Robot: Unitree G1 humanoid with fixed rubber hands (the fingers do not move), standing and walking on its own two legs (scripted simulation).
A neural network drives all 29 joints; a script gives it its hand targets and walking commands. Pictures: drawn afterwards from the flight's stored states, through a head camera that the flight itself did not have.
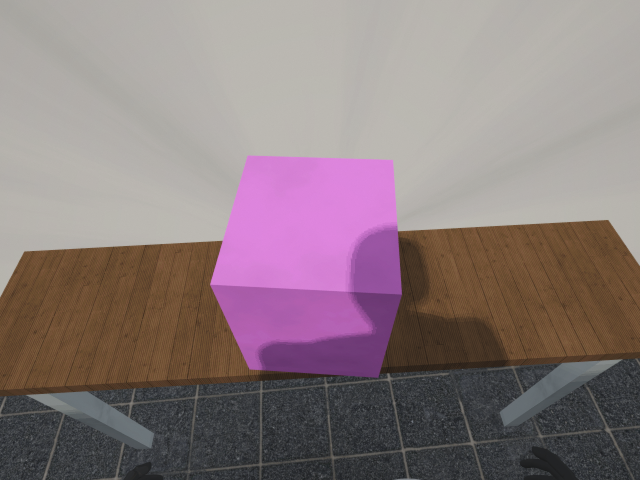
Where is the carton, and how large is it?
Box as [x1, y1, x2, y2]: [210, 155, 401, 377]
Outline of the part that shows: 248,155 210,285 249,368 377,377 401,295 392,160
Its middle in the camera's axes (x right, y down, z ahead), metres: -0.01 +0.04 +0.56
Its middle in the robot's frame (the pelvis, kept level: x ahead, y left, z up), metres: +0.39 +0.02 +0.00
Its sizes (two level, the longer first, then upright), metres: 0.210 0.200 0.250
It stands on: a table, 0.63 m high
